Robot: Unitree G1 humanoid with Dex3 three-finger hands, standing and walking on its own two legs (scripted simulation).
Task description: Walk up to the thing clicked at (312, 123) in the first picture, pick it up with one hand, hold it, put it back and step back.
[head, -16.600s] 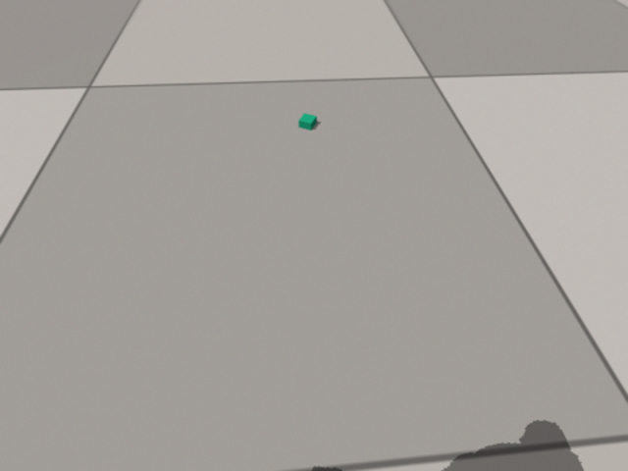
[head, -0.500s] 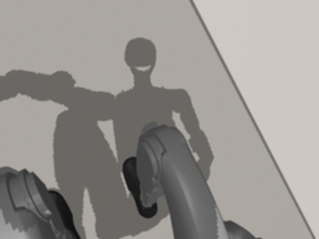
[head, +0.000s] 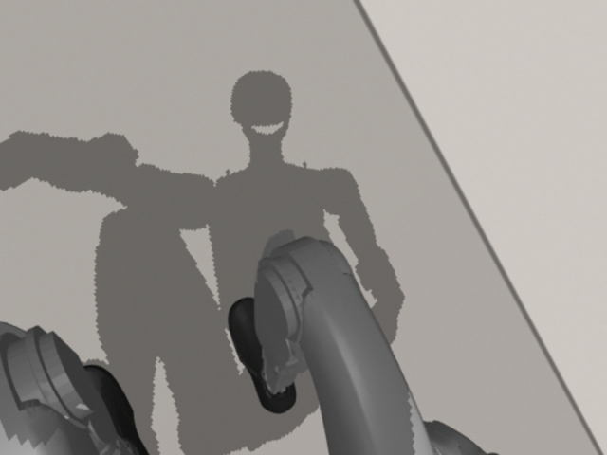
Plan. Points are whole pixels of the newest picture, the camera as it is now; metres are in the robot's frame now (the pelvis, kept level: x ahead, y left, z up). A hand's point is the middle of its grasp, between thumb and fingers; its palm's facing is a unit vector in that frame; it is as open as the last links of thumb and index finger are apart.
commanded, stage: rise first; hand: left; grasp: from above
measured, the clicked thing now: out of the picture +0.45 +0.37 -0.30
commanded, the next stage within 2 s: approach in 1.72 s
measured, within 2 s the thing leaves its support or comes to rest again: neither
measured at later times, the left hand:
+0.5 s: hand out of the picture +0.41 +0.39 -0.21, palm faces +0.06 -0.46 -0.89, open 10.9 cm
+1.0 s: hand out of the picture +0.42 +0.38 -0.21, palm faces +0.08 -0.45 -0.89, open 11.0 cm
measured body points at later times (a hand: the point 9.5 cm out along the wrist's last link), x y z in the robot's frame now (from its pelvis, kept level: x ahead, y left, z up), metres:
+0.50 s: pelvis +0.00 +0.00 +0.00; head +0.29 +0.11 +0.33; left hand +0.41 +0.41 -0.16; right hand +0.03 -0.25 -0.07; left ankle +0.07 +0.13 -0.29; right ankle +0.11 -0.11 -0.29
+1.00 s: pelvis +0.00 +0.00 +0.00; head +0.29 +0.10 +0.33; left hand +0.42 +0.40 -0.16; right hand +0.03 -0.25 -0.07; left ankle +0.07 +0.13 -0.29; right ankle +0.11 -0.11 -0.29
